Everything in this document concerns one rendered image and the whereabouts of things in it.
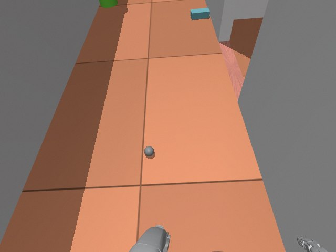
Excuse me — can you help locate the right robot hand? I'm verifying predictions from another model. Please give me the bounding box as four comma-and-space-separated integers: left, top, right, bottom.
297, 237, 327, 252

